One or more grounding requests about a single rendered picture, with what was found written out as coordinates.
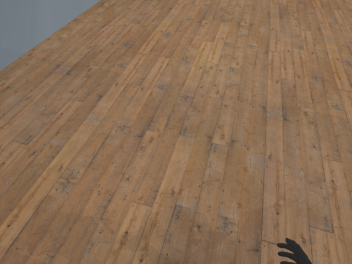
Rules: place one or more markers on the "robot right hand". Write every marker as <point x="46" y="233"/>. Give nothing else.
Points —
<point x="299" y="256"/>

